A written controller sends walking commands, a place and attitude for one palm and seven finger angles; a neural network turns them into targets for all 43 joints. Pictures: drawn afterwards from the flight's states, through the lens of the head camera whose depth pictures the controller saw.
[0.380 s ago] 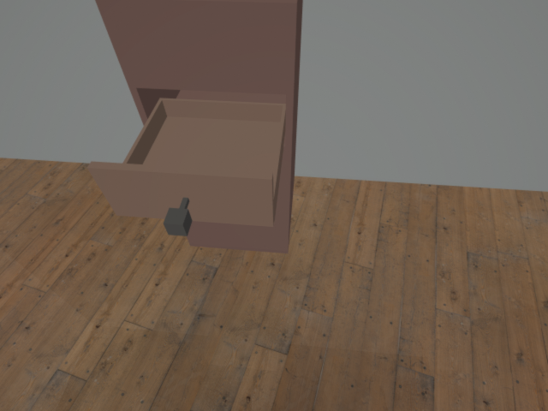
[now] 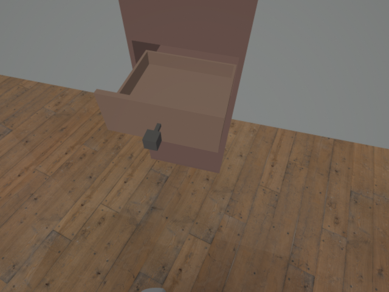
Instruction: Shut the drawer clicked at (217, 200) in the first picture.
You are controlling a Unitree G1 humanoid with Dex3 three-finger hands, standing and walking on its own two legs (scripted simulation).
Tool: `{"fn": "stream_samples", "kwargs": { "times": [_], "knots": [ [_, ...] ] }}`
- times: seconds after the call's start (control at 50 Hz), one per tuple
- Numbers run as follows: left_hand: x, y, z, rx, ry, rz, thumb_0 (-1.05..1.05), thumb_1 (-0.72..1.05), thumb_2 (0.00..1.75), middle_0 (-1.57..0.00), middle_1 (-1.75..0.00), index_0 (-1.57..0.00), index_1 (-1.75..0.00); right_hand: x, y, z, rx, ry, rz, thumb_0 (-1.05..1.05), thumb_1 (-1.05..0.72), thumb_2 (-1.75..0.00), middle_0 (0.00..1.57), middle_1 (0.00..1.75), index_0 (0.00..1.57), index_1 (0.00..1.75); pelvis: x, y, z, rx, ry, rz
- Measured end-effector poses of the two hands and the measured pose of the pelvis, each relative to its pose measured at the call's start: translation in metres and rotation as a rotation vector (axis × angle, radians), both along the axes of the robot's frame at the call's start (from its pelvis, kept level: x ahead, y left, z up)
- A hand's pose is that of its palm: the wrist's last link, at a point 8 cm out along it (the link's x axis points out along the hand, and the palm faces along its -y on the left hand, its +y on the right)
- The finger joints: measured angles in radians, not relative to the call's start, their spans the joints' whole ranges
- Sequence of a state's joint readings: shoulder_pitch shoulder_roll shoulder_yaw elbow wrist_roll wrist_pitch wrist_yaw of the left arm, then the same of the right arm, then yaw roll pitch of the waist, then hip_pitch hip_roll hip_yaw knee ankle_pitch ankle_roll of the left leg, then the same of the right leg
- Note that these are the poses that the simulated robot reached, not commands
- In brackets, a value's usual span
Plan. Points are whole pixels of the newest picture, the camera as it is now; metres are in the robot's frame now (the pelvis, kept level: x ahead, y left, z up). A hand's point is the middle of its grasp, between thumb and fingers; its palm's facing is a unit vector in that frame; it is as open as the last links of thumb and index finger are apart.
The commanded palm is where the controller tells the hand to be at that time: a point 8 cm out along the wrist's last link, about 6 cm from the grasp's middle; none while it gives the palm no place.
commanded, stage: turn or walk to find it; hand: left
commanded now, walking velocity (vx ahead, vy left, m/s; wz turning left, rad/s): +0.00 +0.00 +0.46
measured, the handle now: (154, 134) +0.54 +0.14 -0.07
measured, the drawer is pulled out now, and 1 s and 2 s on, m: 0.30 0.30 0.30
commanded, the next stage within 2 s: stand and wait in 0.06 s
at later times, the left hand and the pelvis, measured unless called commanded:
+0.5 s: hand out of the picture +0.03 +0.20 -0.16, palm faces +0.07 -0.96 -0.26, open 7.4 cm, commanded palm none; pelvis +0.01 -0.01 +0.01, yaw +5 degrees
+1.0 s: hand out of the picture +0.10 +0.20 -0.15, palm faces +0.10 -0.94 -0.32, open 7.4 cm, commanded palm none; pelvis +0.03 -0.04 +0.01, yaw +7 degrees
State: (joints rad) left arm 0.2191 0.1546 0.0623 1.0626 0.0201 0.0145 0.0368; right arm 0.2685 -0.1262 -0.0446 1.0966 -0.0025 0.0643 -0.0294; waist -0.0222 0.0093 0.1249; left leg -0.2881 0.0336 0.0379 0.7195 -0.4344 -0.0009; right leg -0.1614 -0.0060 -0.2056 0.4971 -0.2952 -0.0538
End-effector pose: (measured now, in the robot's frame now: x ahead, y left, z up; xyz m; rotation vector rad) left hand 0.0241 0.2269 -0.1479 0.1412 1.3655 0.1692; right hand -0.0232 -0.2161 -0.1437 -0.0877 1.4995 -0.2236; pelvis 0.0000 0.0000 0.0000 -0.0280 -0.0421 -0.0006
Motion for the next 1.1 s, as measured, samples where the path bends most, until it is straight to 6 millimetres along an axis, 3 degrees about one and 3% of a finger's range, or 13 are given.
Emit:
{"fn": "stream_samples", "kwargs": {
  "times": [0.1, 0.22, 0.34, 0.48, 0.64, 0.88, 1.0, 1.1],
  "knots": [
    [0.004, 0.022, -0.012, -0.013, -0.027, 0.048, 0.01, 0.9, 0.9, -0.2, -0.3, -0.2, -0.3, 0.027, 0.0, 0.003, -0.058, -0.065, 0.083, 0.0, -0.91, -0.9, 0.2, 0.3, 0.19, 0.29, -0.004, 0.015, -0.007, 0.014, 0.005, 0.044],
    [0.014, 0.037, 0.004, 0.008, -0.074, 0.073, 0.01, 0.91, 0.9, -0.2, -0.3, -0.2, -0.3, 0.053, 0.007, 0.014, -0.058, -0.112, 0.162, 0.0, -0.91, -0.9, 0.2, 0.3, 0.19, 0.29, -0.005, 0.018, 0.004, 0.029, 0.034, 0.081],
    [0.016, 0.034, 0.019, 0.038, -0.098, 0.07, 0.01, 0.91, 0.9, -0.2, -0.3, -0.2, -0.3, 0.076, 0.002, 0.011, -0.033, -0.144, 0.192, 0.01, -0.93, -0.9, 0.2, 0.3, 0.2, 0.3, -0.002, 0.011, 0.009, 0.024, 0.046, 0.098],
    [-0.003, 0.02, 0.02, 0.064, -0.009, 0.035, 0.01, 0.9, 0.9, -0.2, -0.3, -0.2, -0.3, 0.096, -0.018, 0.002, -0.001, -0.178, 0.178, 0.0, -0.92, -0.9, 0.2, 0.3, 0.2, 0.3, 0.004, -0.004, 0.006, 0.043, 0.028, 0.086],
    [0.0, 0.017, 0.029, 0.095, 0.006, 0.04, 0.01, 0.9, 0.9, -0.21, -0.3, -0.21, -0.3, 0.111, -0.05, 0.006, -0.034, -0.166, 0.199, 0.0, -0.91, -0.9, 0.2, 0.3, 0.2, 0.3, 0.012, -0.019, 0.011, 0.036, 0.019, 0.084],
    [0.046, 0.02, 0.039, 0.139, -0.082, 0.009, 0.01, 0.9, 0.9, -0.21, -0.3, -0.21, -0.3, 0.129, -0.088, 0.016, -0.09, -0.183, 0.211, 0.0, -0.91, -0.9, 0.2, 0.3, 0.2, 0.29, 0.023, -0.035, 0.013, 0.033, 0.02, 0.087],
    [0.062, 0.013, 0.037, 0.137, -0.129, 0.03, 0.01, 0.9, 0.9, -0.2, -0.3, -0.2, -0.3, 0.13, -0.085, 0.012, -0.08, -0.167, 0.224, 0.0, -0.91, -0.9, 0.2, 0.3, 0.19, 0.29, 0.025, -0.039, 0.01, 0.034, 0.022, 0.115],
    [0.053, -0.002, 0.029, 0.1, -0.122, 0.057, 0.01, 0.9, 0.9, -0.2, -0.3, -0.2, -0.3, 0.124, -0.066, 0.004, -0.035, -0.142, 0.231, 0.0, -0.91, -0.9, 0.2, 0.3, 0.19, 0.29, 0.027, -0.039, 0.007, 0.034, 0.015, 0.129]
  ]
}}
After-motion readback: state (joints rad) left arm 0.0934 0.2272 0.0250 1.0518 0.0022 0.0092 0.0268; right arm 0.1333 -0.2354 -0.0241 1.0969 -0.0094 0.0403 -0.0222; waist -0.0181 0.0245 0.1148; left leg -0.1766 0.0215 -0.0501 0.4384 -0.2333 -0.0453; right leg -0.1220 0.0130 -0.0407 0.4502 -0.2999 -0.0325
